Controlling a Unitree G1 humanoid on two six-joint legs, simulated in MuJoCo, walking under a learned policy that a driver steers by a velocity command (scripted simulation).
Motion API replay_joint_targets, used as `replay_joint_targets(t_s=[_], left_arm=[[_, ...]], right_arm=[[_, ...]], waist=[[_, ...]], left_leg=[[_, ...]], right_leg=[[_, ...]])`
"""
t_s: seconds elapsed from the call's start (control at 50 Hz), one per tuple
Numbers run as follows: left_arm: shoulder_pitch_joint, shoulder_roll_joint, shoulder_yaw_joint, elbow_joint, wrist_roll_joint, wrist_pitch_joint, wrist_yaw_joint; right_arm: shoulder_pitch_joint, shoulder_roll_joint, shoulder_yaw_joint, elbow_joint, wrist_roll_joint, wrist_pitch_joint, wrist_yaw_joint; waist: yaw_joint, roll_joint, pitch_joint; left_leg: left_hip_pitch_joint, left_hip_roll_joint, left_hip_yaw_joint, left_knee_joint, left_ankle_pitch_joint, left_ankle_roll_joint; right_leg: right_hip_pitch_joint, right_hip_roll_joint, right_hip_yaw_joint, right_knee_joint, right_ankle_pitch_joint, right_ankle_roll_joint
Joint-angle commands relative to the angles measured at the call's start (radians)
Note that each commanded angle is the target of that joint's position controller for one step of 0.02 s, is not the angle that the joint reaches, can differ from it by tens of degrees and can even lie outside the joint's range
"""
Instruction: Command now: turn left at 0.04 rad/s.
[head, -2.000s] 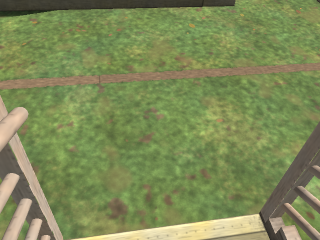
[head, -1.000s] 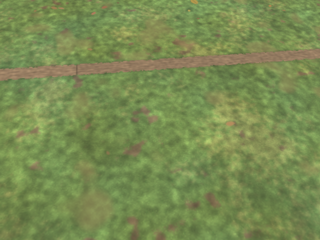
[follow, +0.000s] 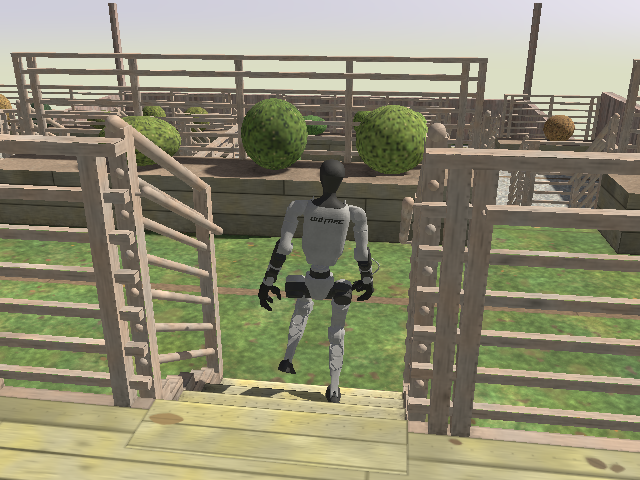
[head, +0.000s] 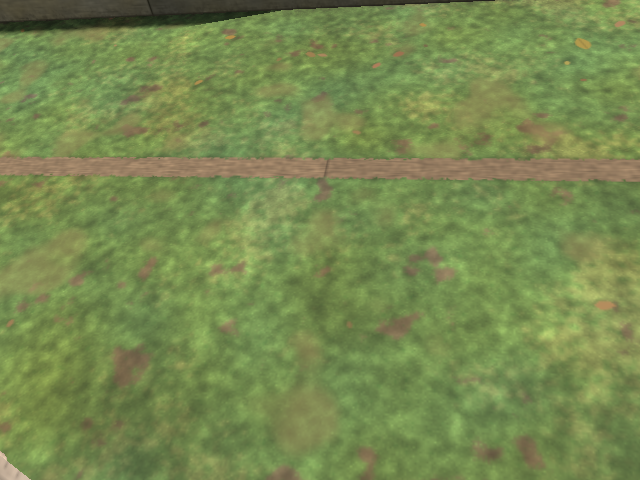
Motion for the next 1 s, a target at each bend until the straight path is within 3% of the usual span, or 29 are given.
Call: replay_joint_targets(t_s=[0.02,0.08,0.18,0.26,0.3,0.32,0.34,0.36,0.38,0.4,0.42,0.46,0.54,0.58,0.62,0.66,0.7,0.74,0.78,0.8,0.82,0.84,0.86,0.88,0.9,0.92,0.94,0.98,1.0], left_arm=[[0.101,0.126,0.031,0.033,0.008,-0.04,0.021],[0.156,0.142,0.04,0.079,0.013,-0.068,0.036],[-0.048,0.115,0.017,0.056,0.001,-0.084,0.001],[-0.139,0.141,0.03,0.065,-0.006,-0.084,-0.01],[-0.163,0.134,0.031,0.087,-0.027,-0.076,-0.009],[-0.126,0.125,0.039,0.098,-0.037,-0.072,-0.009],[-0.144,0.112,0.042,0.088,-0.031,-0.054,-0.01],[-0.136,0.108,0.054,0.093,-0.04,-0.044,-0.008],[-0.129,0.1,0.052,0.119,-0.04,-0.032,-0.006],[-0.097,0.075,0.05,0.133,-0.029,-0.024,-0.008],[-0.161,0.096,0.064,0.125,-0.04,-0.027,-0.008],[-0.333,0.14,0.095,0.072,-0.022,-0.047,-0.026],[-0.469,0.112,0.107,0.023,0.01,-0.056,-0.045],[-0.522,0.066,0.092,-0.015,0.021,-0.046,-0.051],[-0.441,0.009,0.072,-0.008,0.024,-0.028,-0.075],[-0.428,0.009,0.063,-0.026,0.003,-0.017,-0.083],[-0.408,0.056,0.064,-0.035,-0.019,-0.023,-0.068],[-0.294,0.107,0.083,0.018,-0.011,-0.035,-0.059],[0.003,0.135,0.107,0.142,0.028,-0.058,-0.055],[0.141,0.147,0.113,0.178,0.019,-0.067,-0.071],[0.2,0.159,0.104,0.183,-0.007,-0.077,-0.086],[0.197,0.214,0.124,0.177,-0.037,-0.074,-0.084],[0.169,0.241,0.146,0.178,-0.055,-0.078,-0.059],[0.069,0.126,0.115,0.139,-0.038,-0.077,-0.045],[-0.015,0.078,0.085,0.123,-0.003,-0.101,-0.033],[0.014,0.075,0.082,0.15,0.009,-0.115,-0.024],[0.011,0.071,0.076,0.148,-0.005,-0.13,-0.012],[0.108,0.099,0.087,0.182,-0.007,-0.125,-0.006],[0.13,0.105,0.093,0.185,-0.005,-0.126,-0.011]], right_arm=[[-0.039,-0.075,-0.024,-0.021,-0.012,-0.013,-0.017],[-0.05,-0.078,-0.025,0.015,-0.007,-0.007,-0.045],[0.044,-0.045,-0.003,0.094,0.03,0.018,-0.035],[0.031,-0.056,0.014,0.145,0.037,0.028,-0.026],[0.111,-0.008,0.045,0.207,0.022,0.016,-0.029],[0.151,-0.022,0.052,0.238,0.025,-0.004,-0.035],[0.123,-0.055,0.053,0.25,0.045,-0.026,-0.042],[0.067,-0.047,0.072,0.232,0.045,-0.062,-0.043],[0.037,-0.049,0.081,0.22,0.035,-0.085,-0.04],[0.029,-0.1,0.071,0.225,0.024,-0.107,-0.041],[0.05,-0.116,0.064,0.254,0.015,-0.12,-0.037],[0.242,-0.108,0.052,0.315,0.017,-0.142,-0.044],[0.355,-0.116,0.031,0.339,0.002,-0.168,-0.046],[0.222,-0.091,0.029,0.298,0.007,-0.182,-0.046],[0.154,-0.084,0.031,0.27,0.019,-0.175,-0.025],[0.156,-0.084,0.02,0.269,0.01,-0.163,-0.014],[0.229,-0.081,0.015,0.268,-0.013,-0.148,-0.026],[0.29,-0.119,0.003,0.272,-0.029,-0.123,-0.045],[0.348,-0.098,0.005,0.294,-0.015,-0.107,-0.038],[0.395,-0.028,0.007,0.311,-0.002,-0.104,-0.015],[0.466,-0.034,0.01,0.298,0.017,-0.093,-0.016],[0.46,-0.07,0.007,0.291,0.012,-0.088,-0.027],[0.313,-0.087,0.007,0.251,-0.014,-0.085,-0.023],[0.154,-0.143,-0.008,0.241,-0.03,-0.081,-0.019],[0.083,-0.122,-0.007,0.233,-0.004,-0.093,-0.01],[0.109,-0.08,0.003,0.271,-0.005,-0.093,0.003],[0.061,-0.053,0.009,0.259,-0.014,-0.086,0.021],[0.025,0.012,0.026,0.263,-0.036,-0.066,0.027],[0.054,-0.006,0.021,0.272,-0.028,-0.057,0.028]], waist=[[0.047,-0.199,0.013],[0.078,-0.205,-0.007],[-0.051,-0.183,-0.031],[-0.062,-0.2,0.049],[-0.088,-0.18,0.011],[-0.071,-0.071,0.011],[-0.039,0.016,0.05],[0.0,0.03,0.115],[0.0,0.005,0.072],[0.017,0.075,0.064],[-0.008,0.092,0.065],[-0.113,0.069,0.005],[-0.14,0.009,0.059],[-0.083,-0.002,0.105],[-0.039,-0.013,0.045],[-0.039,0.067,0.065],[-0.057,0.055,0.149],[-0.048,0.0,0.178],[0.02,-0.178,0.088],[0.036,-0.257,-0.039],[-0.023,-0.249,-0.11],[-0.013,-0.323,-0.126],[0.02,-0.399,-0.079],[0.01,-0.192,0.128],[-0.022,-0.107,0.174],[-0.055,-0.134,0.195],[-0.083,-0.09,0.206],[-0.053,-0.191,0.147],[-0.069,-0.204,0.111]], left_leg=[[-0.157,0.032,-0.036,-0.119,-0.092,-0.015],[-0.189,0.041,-0.081,-0.207,-0.135,-0.028],[0.253,0.114,0.01,-0.358,-0.246,0.014],[0.496,0.158,0.132,-0.632,-0.265,0.051],[0.715,0.167,0.198,-0.914,-0.19,0.062],[0.839,0.207,0.136,-1.029,0.215,0.081],[0.806,0.314,-0.041,-1.096,0.419,0.152],[0.769,0.401,-0.126,-1.14,0.565,0.215],[0.75,0.415,-0.115,-1.176,0.653,0.244],[0.714,0.422,-0.097,-1.152,0.68,0.268],[0.745,0.357,-0.031,-1.06,0.494,0.266],[0.969,0.359,-0.135,-1.012,-0.001,0.295],[0.873,0.387,-0.269,-0.966,-0.3,0.336],[0.548,0.314,-0.19,-0.965,-0.468,0.305],[0.326,0.257,-0.095,-0.923,-0.535,0.264],[0.205,0.254,-0.05,-0.888,-0.521,0.238],[0.294,0.27,-0.083,-0.829,-0.521,0.231],[0.446,0.27,-0.114,-0.668,-0.375,0.253],[0.405,0.189,0.027,-0.219,-0.283,0.26],[0.164,0.093,0.06,0.177,-0.768,0.235],[-0.062,0.127,0.086,0.353,-0.782,0.229],[-0.204,0.151,0.121,0.404,-0.639,0.227],[-0.324,0.186,0.15,0.384,-0.561,0.204],[-0.358,0.242,0.138,0.282,-0.436,0.183],[-0.238,0.271,0.053,0.01,-0.186,0.156],[-0.147,0.293,0.078,-0.072,-0.151,0.131],[0.012,0.291,0.106,-0.317,-0.027,0.082],[0.049,0.284,0.184,-0.362,-0.01,0.057],[0.041,0.289,0.171,-0.329,0.088,0.076]], right_leg=[[0.289,-0.139,0.258,-0.261,0.786,-0.045],[0.401,-0.19,0.31,-0.256,0.903,-0.08],[0.104,-0.298,0.363,-0.392,1.14,-0.152],[-0.01,-0.229,0.228,-0.409,1.066,-0.103],[-0.003,-0.195,0.16,-0.383,1.05,-0.06],[-0.026,-0.132,0.081,-0.32,0.975,-0.018],[-0.038,-0.045,0.022,-0.209,0.626,0.036],[-0.079,-0.017,0.038,-0.164,0.262,0.06],[-0.002,-0.016,0.062,-0.186,0.225,0.063],[0.062,-0.018,0.061,-0.216,0.206,0.05],[0.0,-0.012,0.072,-0.202,0.348,0.04],[-0.327,-0.023,0.139,-0.128,0.48,0.035],[-0.532,-0.008,0.193,-0.09,0.532,0.041],[-0.329,0.007,0.126,-0.242,0.806,0.045],[-0.007,0.016,0.037,-0.316,0.978,0.044],[0.165,0.012,0.014,-0.327,0.939,0.044],[0.158,-0.054,0.054,-0.491,0.908,0.042],[0.186,-0.112,0.069,-0.711,0.849,0.031],[0.477,-0.098,0.009,-0.748,0.812,0.011],[0.714,-0.2,0.154,-0.49,1.015,-0.023],[0.839,-0.276,0.22,-0.273,1.077,0.026],[0.799,-0.381,0.406,-0.404,0.717,-0.063],[0.639,-0.481,0.667,-0.639,0.005,-0.211],[0.454,-0.417,0.611,-0.703,-0.057,-0.167],[0.256,-0.347,0.487,-0.659,0.146,-0.129],[0.14,-0.303,0.422,-0.609,0.341,-0.103],[-0.032,-0.23,0.307,-0.646,0.383,-0.087],[0.022,-0.222,0.32,-0.637,0.57,-0.131],[0.064,-0.224,0.313,-0.593,0.638,-0.127]])
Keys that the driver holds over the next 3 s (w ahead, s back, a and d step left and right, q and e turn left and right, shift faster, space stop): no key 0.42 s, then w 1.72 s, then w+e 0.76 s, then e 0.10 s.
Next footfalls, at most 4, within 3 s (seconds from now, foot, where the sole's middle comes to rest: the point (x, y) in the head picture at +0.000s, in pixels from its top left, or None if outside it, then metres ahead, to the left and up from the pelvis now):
0.30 left None -0.01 0.15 -0.72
0.78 right None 0.21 -0.06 -0.89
1.34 left None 0.59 0.12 -1.06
1.74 right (402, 382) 0.89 -0.05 -1.06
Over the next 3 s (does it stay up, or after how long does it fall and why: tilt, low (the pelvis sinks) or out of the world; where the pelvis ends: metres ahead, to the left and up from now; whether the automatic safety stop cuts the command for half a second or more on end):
stays up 1.34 -0.02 -0.29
